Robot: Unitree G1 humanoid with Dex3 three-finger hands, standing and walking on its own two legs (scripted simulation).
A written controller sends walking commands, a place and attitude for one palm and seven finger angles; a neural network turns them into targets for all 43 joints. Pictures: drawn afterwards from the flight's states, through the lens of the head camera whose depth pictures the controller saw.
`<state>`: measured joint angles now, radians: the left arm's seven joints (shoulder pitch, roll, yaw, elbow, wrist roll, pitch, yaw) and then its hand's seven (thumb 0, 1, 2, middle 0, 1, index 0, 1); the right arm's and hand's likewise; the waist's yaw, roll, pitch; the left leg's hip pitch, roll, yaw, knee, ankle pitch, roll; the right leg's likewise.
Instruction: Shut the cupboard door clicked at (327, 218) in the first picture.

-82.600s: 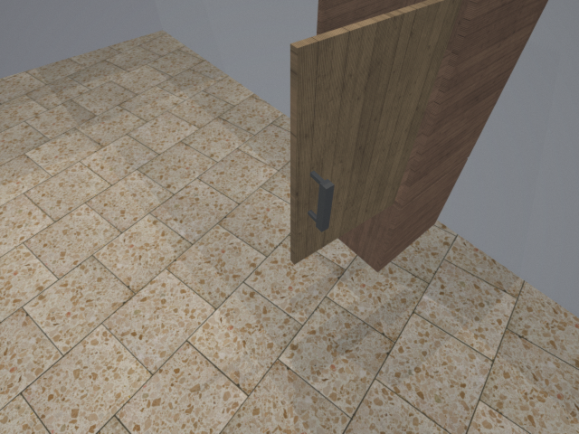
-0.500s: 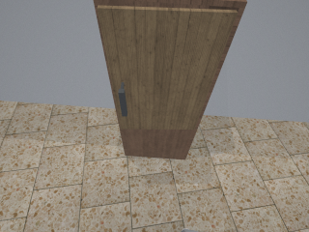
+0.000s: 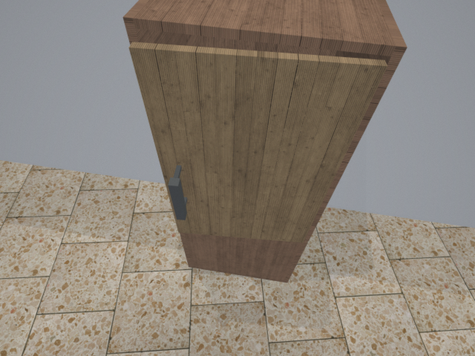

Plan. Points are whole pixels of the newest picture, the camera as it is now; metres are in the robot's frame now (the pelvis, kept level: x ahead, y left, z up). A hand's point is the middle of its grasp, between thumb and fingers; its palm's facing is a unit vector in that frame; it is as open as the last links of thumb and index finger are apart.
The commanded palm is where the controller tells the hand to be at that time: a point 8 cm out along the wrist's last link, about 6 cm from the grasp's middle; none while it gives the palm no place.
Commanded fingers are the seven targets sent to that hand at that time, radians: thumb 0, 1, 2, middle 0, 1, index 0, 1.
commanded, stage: come to a stop and stand still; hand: left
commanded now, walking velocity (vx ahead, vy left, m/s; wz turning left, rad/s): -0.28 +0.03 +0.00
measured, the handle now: (180, 193) +0.46 +0.18 -0.09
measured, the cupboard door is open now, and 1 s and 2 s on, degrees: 4 4 4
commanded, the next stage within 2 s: look again from close up in 1.46 s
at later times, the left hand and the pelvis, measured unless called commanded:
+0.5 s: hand out of the picture +0.03 +0.21 -0.17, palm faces +0.00 -0.96 -0.27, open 7.3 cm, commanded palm none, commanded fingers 0.00 0.90 0.90 -0.20 -0.30 -0.20 -0.30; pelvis +0.01 +0.01 -0.01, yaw +0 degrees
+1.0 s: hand out of the picture +0.02 +0.30 -0.15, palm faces -0.02 -0.95 -0.32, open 7.4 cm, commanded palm none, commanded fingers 0.00 0.90 0.90 -0.20 -0.30 -0.20 -0.30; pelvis -0.06 +0.07 +0.00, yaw -1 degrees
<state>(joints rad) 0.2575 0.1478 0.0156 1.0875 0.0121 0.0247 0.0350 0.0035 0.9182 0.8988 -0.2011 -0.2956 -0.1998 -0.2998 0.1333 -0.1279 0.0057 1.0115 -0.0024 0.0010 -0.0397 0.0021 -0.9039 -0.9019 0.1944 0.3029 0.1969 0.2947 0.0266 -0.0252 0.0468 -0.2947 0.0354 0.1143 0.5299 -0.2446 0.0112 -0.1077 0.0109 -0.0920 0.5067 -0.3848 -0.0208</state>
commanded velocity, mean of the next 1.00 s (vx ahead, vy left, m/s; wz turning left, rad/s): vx -0.01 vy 0.02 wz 0.00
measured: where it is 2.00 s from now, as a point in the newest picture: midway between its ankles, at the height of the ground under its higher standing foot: outside the picture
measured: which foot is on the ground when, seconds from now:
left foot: down 0.00-0.14, up 0.16-0.42, down 0.44-1.00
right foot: down 0.00-1.00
